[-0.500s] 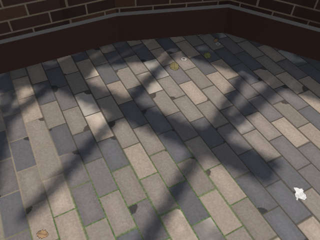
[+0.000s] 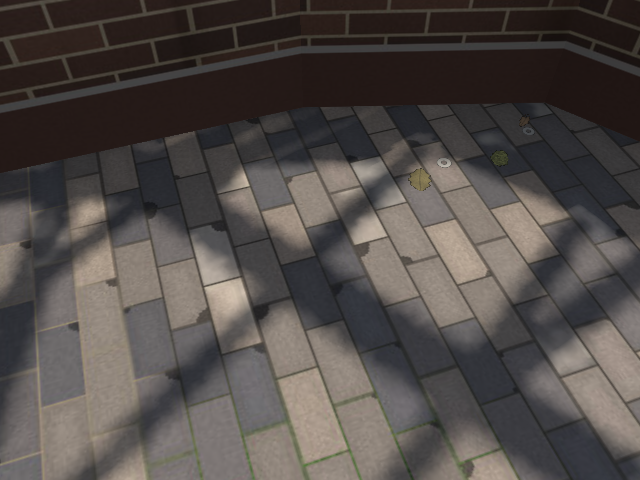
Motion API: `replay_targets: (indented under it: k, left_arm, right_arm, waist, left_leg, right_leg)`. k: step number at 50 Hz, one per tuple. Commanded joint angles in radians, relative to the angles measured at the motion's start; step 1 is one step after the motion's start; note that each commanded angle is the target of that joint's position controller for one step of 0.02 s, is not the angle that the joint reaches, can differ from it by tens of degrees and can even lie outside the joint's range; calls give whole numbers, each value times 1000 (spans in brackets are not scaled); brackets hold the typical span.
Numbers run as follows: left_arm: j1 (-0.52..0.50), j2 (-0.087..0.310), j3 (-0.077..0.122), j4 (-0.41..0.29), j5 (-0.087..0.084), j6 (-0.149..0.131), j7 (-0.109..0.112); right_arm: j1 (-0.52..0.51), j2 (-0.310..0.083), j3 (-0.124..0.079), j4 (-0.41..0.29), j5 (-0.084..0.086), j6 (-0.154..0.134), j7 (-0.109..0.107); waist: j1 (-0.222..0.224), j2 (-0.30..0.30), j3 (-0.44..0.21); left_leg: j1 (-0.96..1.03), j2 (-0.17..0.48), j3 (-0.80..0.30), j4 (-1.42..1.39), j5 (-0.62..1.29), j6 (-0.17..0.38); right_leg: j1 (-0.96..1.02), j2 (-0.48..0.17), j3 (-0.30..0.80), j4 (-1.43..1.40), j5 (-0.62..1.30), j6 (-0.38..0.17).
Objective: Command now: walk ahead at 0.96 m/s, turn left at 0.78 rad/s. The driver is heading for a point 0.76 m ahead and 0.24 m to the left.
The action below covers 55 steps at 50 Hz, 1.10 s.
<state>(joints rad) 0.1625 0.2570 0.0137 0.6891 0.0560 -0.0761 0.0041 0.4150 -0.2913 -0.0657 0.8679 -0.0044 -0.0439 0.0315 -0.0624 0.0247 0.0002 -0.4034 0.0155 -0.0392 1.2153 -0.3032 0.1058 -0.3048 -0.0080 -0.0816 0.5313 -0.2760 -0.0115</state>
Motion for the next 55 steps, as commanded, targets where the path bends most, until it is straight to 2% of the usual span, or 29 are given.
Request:
replay_targets:
  k: [1,3,5,7,8,10,12,13,14,15,16,17,18,19,20,21,25,29,32,37,40,41,42,43,44,46,48,50,55]
  left_arm:
    - [153,83,36,24,-22,-26,4]
    - [172,59,32,57,-37,-42,-5]
    - [144,44,26,71,-36,-54,-5]
    - [83,60,29,74,-40,-58,0]
    - [90,76,31,81,-46,-60,7]
    - [126,153,49,90,-54,-61,19]
    - [115,222,69,74,-66,-39,25]
    - [94,228,73,60,-70,-26,21]
    - [105,182,67,69,-71,-16,7]
    - [208,72,43,45,-45,-5,2]
    - [299,108,41,-20,-50,8,17]
    - [248,151,35,-27,-34,10,24]
    - [196,164,36,-30,-25,16,24]
    - [150,156,35,-38,-9,25,25]
    - [156,157,36,-38,-1,46,29]
    - [156,151,35,-37,5,72,32]
    - [88,101,21,-64,-10,98,37]
    - [-32,110,23,-104,-18,115,36]
    - [-101,123,23,-116,-24,114,36]
    - [-119,138,21,-106,-46,83,36]
    - [-40,150,27,-80,-53,71,41]
    - [-11,152,30,-71,-45,65,47]
    - [-38,190,37,-77,-34,62,55]
    - [-90,275,46,-118,-29,73,55]
    - [-3,262,53,-83,-32,85,41]
    - [-28,175,34,-72,-48,89,26]
    - [-51,169,32,-71,-39,90,27]
    - [-15,159,31,-55,-40,86,22]
    - [58,158,30,-1,-39,76,20]
  right_arm:
    - [-108,-15,-1,-117,-23,18,27]
    - [-186,-2,5,-153,-28,38,40]
    - [-258,7,14,-199,-32,38,45]
    - [-314,14,29,-232,-31,28,54]
    - [-347,13,35,-239,-33,23,65]
    - [-301,-8,31,-220,-32,20,75]
    - [-104,-69,7,-171,-39,21,58]
    - [65,-112,-16,-122,-45,20,37]
    - [104,-158,-37,-91,-43,18,5]
    - [43,-275,-63,-119,-32,26,-11]
    - [39,-338,-84,-178,-27,30,-5]
    - [-55,-304,-87,-228,-8,47,-19]
    - [-129,-237,-69,-236,1,56,-28]
    - [-165,-185,-52,-222,6,57,-32]
    - [-174,-160,-44,-220,8,52,-37]
    - [-173,-146,-38,-210,9,48,-36]
    - [-163,-182,-55,-200,-11,40,-31]
    - [-140,-189,-65,-204,-1,67,-39]
    - [-110,-190,-72,-203,-4,81,-40]
    - [-104,-192,-74,-205,-17,84,-34]
    - [-145,-175,-62,-212,-14,86,-33]
    - [-154,-169,-56,-211,-3,85,-37]
    - [-95,-129,-43,-205,3,81,-40]
    - [-44,-93,-31,-227,8,81,-44]
    - [-69,-207,-57,-215,-22,83,-49]
    - [-103,-196,-55,-190,-27,88,-41]
    - [-95,-169,-45,-176,-15,99,-24]
    - [-119,-156,-36,-168,-8,106,-22]
    - [-186,-110,-7,-141,-2,118,-29]
  waist:
    - [79,-148,48]
    - [65,-130,88]
    - [31,-114,132]
    - [2,-106,156]
    - [12,-78,152]
    - [-1,-78,88]
    - [-93,-99,-47]
    - [-161,-93,-140]
    - [-158,-5,-138]
    - [-50,172,-124]
    - [-29,116,-432]
    - [-25,-2,-430]
    - [14,-71,-271]
    - [53,-105,-154]
    - [76,-104,-92]
    - [92,-117,-73]
    - [81,-97,-126]
    - [39,-11,-115]
    - [10,41,-66]
    - [-2,109,-53]
    - [41,136,-55]
    - [67,111,-44]
    - [31,-33,-64]
    - [-2,-244,-76]
    - [46,-188,-88]
    - [32,-95,-25]
    - [25,-168,-27]
    - [41,-170,-36]
    - [80,-202,-33]
  left_leg:
    - [-383,108,-30,62,52,-13]
    - [-450,116,-14,67,105,-18]
    - [-432,97,35,-14,184,-30]
    - [-300,67,99,-258,291,-31]
    - [-203,34,162,-394,361,-25]
    - [-19,-59,241,-514,419,-6]
    - [213,-123,220,-541,366,40]
    - [397,-134,166,-568,384,75]
    - [516,-88,79,-659,465,106]
    - [648,119,-155,-506,1248,163]
    - [876,311,-505,-605,1328,363]
    - [763,307,-608,-749,937,363]
    - [574,255,-563,-830,670,326]
    - [418,194,-513,-876,567,286]
    - [295,167,-462,-889,634,256]
    - [196,138,-418,-894,691,233]
    - [120,53,-354,-841,785,167]
    - [167,7,-452,-864,408,84]
    - [235,-3,-534,-869,244,70]
    - [286,0,-577,-793,436,70]
    - [209,-23,-585,-758,490,19]
    - [156,-51,-569,-724,371,-17]
    - [77,-114,-479,-608,18,-63]
    - [-70,-251,-271,-428,-290,-109]
    - [-77,-248,-195,-261,-324,-119]
    - [-55,-194,-197,-145,-195,-130]
    - [-45,-204,-164,-73,-142,-146]
    - [-47,-200,-141,-65,-137,-158]
    - [1,-152,-118,-338,-154,-158]
  right_leg:
    - [247,-285,291,-361,-108,-86]
    - [244,-271,167,-389,47,-74]
    - [188,-239,5,-379,446,-63]
    - [106,-184,-132,-360,646,-41]
    - [87,-161,-177,-350,687,-31]
    - [133,-160,-194,-219,933,-18]
    - [164,-206,-167,86,1120,-10]
    - [119,-217,-141,334,1016,-3]
    - [-9,-112,-142,646,360,25]
    - [-270,20,-128,1056,-402,62]
    - [-413,44,93,1231,-346,84]
    - [-424,6,160,1165,-228,69]
    - [-416,-29,166,1060,-178,68]
    - [-392,-51,167,963,-177,72]
    - [-337,-69,165,884,-169,80]
    - [-271,-80,161,813,-174,91]
    - [-215,-75,155,631,-78,102]
    - [-288,-33,199,511,19,93]
    - [-332,1,233,406,14,81]
    - [-213,62,231,218,-43,43]
    - [16,72,204,-6,-3,24]
    - [115,51,204,-152,95,14]
    - [216,-91,330,-229,105,-24]
    - [278,-343,617,-268,241,-126]
    - [215,-369,678,-240,371,-230]
    - [135,-257,487,-210,373,-196]
    - [126,-174,372,-199,437,-161]
    - [149,-162,337,-191,493,-161]
    - [224,-159,346,-204,357,-161]
